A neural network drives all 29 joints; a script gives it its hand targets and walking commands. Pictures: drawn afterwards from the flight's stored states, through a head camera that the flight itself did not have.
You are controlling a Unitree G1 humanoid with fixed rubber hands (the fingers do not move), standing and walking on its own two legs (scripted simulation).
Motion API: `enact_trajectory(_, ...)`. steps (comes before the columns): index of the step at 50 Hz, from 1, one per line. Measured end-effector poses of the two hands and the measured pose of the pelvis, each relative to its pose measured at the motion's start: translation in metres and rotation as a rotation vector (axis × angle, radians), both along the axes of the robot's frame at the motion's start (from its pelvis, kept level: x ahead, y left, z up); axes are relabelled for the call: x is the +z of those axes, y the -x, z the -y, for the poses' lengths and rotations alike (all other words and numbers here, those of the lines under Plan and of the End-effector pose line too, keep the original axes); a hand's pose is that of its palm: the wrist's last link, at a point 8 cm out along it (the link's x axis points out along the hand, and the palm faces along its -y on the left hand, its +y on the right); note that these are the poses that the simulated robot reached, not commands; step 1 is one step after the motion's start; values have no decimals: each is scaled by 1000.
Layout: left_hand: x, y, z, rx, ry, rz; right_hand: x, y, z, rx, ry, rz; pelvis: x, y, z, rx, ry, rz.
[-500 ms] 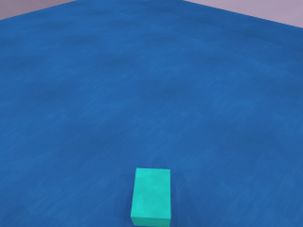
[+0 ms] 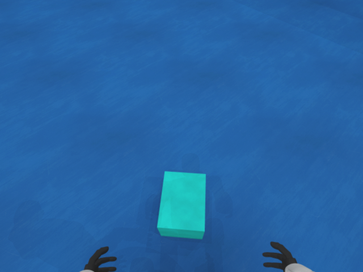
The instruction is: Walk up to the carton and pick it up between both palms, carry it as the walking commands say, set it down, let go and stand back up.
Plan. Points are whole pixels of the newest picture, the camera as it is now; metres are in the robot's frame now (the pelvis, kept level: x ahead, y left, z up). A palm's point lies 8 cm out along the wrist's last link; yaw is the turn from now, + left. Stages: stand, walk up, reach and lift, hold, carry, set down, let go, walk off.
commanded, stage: reach and lift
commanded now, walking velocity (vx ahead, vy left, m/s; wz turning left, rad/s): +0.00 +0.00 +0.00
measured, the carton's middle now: (183, 205) +0.47 +0.01 -0.66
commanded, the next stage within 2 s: none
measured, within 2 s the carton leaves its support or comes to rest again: neither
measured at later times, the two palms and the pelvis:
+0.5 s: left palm (103, 244) +0.23 +0.22 -0.14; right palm (274, 245) +0.20 -0.21 -0.16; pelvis -0.08 +0.00 -0.06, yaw -1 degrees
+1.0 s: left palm (120, 186) +0.39 +0.20 -0.17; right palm (254, 190) +0.36 -0.20 -0.18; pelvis -0.08 +0.00 -0.08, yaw +0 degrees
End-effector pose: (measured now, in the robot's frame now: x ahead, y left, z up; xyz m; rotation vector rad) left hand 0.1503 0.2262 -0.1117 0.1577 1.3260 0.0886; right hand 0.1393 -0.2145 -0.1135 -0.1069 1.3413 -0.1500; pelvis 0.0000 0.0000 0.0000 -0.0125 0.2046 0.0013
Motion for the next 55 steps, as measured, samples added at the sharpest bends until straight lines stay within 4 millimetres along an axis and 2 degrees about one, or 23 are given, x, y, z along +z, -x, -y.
enact_trajectory(2, -6, 6, 2, -2, 7, 10, -7, 7, -5, -5, -9, 8, -4, 3, -1, -1, 3, -16)
enact_trajectory(5, -15, 3, 4, -14, 9, 60, -16, 5, -9, -3, -14, 55, -13, 11, -2, -1, 3, -37)
enact_trajectory(12, -23, -24, 4, -28, 5, 178, -27, -20, -7, 18, 1, 173, -32, 36, -5, -1, -3, -38)
enact_trajectory(20, -29, -51, 7, -43, 3, 238, -37, -38, -6, 17, -3, 233, -48, 65, -5, -13, -6, -36)
enact_trajectory(24, -31, -71, 9, -42, 5, 268, -41, -58, -7, 16, -2, 263, -55, 79, -4, -17, -10, -49)
enact_trajectory(33, -37, -131, 15, -35, 21, 333, -46, -119, -11, -8, 18, 339, -68, 102, 1, -13, -15, -122)
enact_trajectory(41, -50, -184, 23, -45, 40, 411, -57, -168, -15, -41, 32, 423, -74, 101, 3, -11, -16, -234)
enact_trajectory(55, -66, -273, 27, -52, 35, 589, -74, -247, -13, -67, 24, 606, -85, 73, 2, -9, -16, -444)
